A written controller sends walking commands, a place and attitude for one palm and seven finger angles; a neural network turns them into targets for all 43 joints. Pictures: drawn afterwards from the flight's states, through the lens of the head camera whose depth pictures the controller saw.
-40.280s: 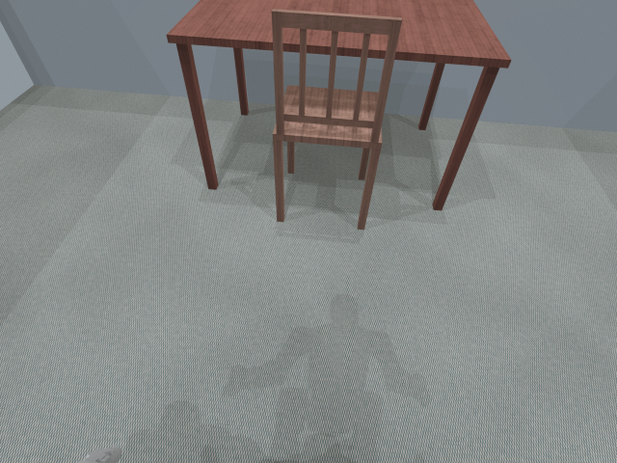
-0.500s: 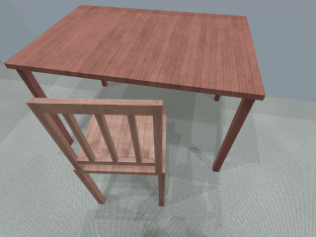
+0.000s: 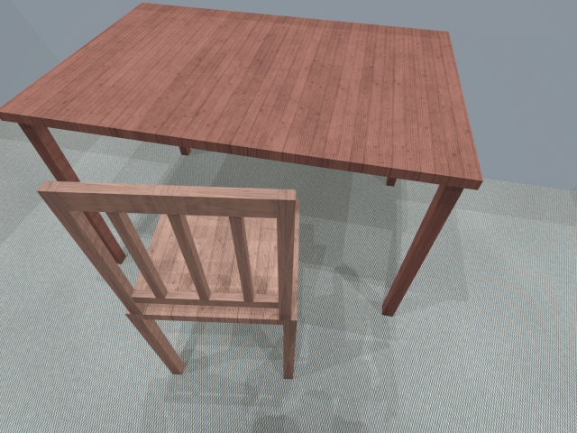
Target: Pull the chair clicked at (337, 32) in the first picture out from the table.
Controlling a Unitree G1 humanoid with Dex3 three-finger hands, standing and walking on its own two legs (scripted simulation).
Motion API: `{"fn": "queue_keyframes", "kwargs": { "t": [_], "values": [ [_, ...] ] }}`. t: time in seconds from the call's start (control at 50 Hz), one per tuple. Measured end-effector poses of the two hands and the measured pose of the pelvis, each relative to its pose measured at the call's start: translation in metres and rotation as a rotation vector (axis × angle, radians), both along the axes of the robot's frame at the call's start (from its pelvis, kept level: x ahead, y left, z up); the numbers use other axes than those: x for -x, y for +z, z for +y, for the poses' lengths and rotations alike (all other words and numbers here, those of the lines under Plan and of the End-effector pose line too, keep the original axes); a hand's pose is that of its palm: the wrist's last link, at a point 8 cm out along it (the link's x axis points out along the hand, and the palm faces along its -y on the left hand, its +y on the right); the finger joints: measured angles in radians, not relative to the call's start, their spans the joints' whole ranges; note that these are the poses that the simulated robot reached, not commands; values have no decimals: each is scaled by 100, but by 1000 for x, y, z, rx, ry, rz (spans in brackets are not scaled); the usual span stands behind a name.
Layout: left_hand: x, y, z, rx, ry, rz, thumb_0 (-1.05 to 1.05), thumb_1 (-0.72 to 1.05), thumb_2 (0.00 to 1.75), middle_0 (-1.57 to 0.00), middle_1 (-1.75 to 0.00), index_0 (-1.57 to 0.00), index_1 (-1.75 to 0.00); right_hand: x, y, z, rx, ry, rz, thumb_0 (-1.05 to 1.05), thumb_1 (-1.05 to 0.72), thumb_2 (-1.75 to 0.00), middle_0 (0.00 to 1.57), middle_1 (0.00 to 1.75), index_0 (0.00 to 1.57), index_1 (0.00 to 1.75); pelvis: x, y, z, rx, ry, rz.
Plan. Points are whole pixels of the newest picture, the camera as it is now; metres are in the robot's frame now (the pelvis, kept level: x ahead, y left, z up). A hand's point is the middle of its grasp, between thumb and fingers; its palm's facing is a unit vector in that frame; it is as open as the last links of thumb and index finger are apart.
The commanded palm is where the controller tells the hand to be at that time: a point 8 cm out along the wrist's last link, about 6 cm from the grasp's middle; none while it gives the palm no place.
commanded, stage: raise the hand toward the chair's back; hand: left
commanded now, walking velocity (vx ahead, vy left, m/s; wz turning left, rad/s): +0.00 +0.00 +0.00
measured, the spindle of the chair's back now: (192, 259) +0.41 +0.21 -0.08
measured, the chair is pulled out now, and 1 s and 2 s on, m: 0.15 0.15 0.15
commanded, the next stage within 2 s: none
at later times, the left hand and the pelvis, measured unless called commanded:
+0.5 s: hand out of the picture +0.11 +0.19 -0.09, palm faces +0.13 -0.99 -0.02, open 9.9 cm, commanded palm +0.11 +0.24 -0.06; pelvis -0.05 +0.00 -0.11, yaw +4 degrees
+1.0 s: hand (139, 418) +0.15 +0.21 -0.05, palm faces +0.07 -0.99 -0.07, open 14.3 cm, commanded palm +0.12 +0.26 -0.05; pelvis -0.06 +0.01 -0.10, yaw +4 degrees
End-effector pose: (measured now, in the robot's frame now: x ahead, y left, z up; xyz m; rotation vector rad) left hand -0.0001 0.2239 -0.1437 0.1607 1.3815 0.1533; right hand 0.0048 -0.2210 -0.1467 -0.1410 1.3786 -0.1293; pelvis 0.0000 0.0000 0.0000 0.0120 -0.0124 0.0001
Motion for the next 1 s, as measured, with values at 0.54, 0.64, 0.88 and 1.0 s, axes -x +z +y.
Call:
{"fn": "queue_keyframes", "kwargs": {
  "t": [0.54, 0.64, 0.88, 1.0],
  "values": [
    [-79, 72, 25, 23, -56, -1329, 1, 47, 72, -16, -24, -15, -23, -198, 8, 16, 58, 371, -907, 1, -90, -90, 20, 30, 20, 30, 56, -113, -4, 60, 87, 242],
    [-112, 102, 15, 76, -207, -1463, 1, 35, 67, -14, -22, -13, -21, -170, -28, 42, -28, 333, -827, 1, -90, -90, 20, 30, 20, 30, 65, -120, -3, 82, 93, 255],
    [-122, 92, 32, 74, -84, -1247, 0, 8, 55, -12, -17, -12, -17, -97, -29, 7, 68, 137, -644, 1, -90, -90, 20, 30, 20, 30, 57, -99, 5, 59, 63, 265],
    [-125, 94, 41, 54, -140, -1337, 0, -6, 49, -10, -15, -9, -14, -108, -24, -11, 138, 189, -661, 1, -90, -90, 20, 30, 20, 30, 57, -105, 9, 73, 78, 273]
  ]
}}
